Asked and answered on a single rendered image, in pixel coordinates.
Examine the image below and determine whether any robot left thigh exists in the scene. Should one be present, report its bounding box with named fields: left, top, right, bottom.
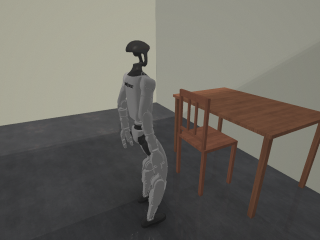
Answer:
left=130, top=131, right=153, bottom=171

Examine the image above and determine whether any left robot upper arm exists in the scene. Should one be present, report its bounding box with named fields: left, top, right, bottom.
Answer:
left=117, top=72, right=129, bottom=109

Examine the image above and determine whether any table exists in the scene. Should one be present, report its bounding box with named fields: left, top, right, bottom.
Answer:
left=173, top=87, right=320, bottom=219

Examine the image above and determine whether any right robot shin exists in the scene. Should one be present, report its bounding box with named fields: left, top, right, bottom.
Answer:
left=147, top=179, right=167, bottom=221

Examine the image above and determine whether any left robot forearm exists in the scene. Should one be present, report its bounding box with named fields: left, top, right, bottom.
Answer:
left=117, top=104, right=129, bottom=131

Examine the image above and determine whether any right robot forearm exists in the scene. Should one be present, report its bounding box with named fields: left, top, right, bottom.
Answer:
left=141, top=112, right=159, bottom=153

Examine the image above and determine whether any robot left hand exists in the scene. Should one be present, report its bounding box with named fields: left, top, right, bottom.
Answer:
left=120, top=129, right=133, bottom=149

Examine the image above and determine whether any robot right hand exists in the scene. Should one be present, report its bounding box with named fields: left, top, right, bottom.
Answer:
left=150, top=150, right=166, bottom=175

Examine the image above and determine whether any right robot upper arm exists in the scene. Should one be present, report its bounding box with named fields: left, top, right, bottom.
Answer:
left=138, top=76, right=156, bottom=121

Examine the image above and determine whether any chair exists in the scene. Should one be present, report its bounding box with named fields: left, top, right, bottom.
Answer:
left=176, top=89, right=238, bottom=196

